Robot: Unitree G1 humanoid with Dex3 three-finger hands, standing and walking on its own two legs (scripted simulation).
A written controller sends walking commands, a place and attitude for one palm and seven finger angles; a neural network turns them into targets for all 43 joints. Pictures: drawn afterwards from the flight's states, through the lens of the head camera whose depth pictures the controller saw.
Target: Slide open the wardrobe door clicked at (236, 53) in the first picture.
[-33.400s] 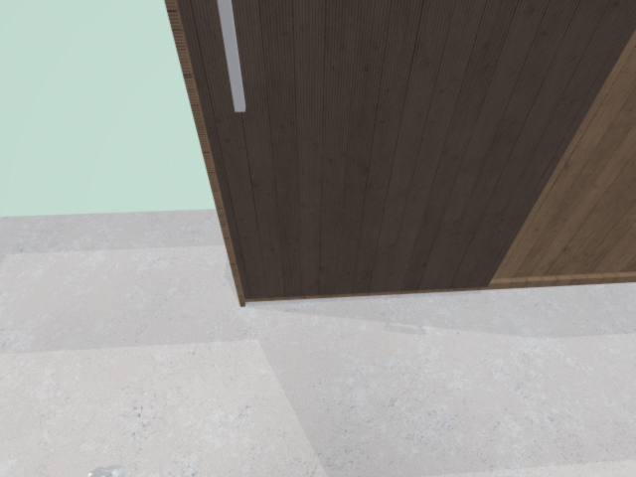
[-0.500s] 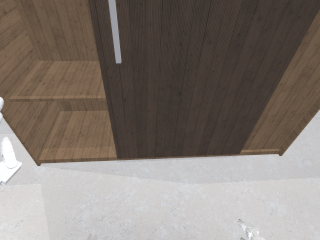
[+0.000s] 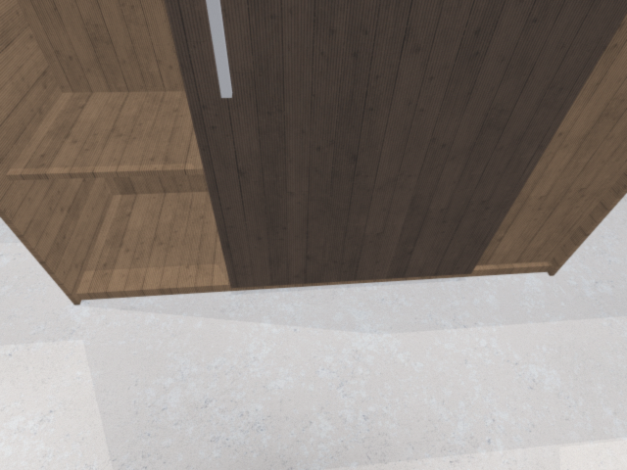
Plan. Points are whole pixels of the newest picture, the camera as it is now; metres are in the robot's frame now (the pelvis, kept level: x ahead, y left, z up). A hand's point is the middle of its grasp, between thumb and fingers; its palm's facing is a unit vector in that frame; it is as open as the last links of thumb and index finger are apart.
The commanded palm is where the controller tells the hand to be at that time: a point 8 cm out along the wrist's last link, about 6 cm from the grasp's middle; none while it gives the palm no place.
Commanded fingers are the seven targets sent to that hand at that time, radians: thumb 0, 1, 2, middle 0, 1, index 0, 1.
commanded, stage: let the arm hang, fingers relaxed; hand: left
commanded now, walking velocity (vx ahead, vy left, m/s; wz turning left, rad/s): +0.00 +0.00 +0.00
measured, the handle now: (218, 27) +0.81 +0.19 +0.20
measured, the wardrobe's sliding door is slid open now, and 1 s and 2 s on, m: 0.55 0.55 0.55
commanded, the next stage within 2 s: look to check the result in 0.80 s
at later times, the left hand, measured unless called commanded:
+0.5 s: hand out of the picture +0.06 +0.20 -0.16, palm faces -0.05 -0.97 -0.22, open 7.4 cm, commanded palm none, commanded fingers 0.00 0.90 0.90 -0.20 -0.30 -0.20 -0.30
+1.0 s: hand out of the picture +0.10 +0.21 -0.16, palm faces -0.06 -0.97 -0.23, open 7.4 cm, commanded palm none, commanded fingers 0.00 0.90 0.90 -0.20 -0.30 -0.20 -0.30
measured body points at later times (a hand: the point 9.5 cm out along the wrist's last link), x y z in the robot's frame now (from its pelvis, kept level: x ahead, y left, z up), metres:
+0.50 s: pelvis +0.03 +0.02 +0.02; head +0.07 +0.02 +0.46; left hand +0.07 +0.25 -0.14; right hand +0.06 -0.21 -0.14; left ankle +0.06 +0.12 -0.72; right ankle +0.04 -0.13 -0.72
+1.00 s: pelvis +0.06 +0.02 +0.02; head +0.08 +0.02 +0.47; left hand +0.10 +0.26 -0.14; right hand +0.08 -0.21 -0.14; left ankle +0.06 +0.12 -0.72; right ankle +0.04 -0.13 -0.72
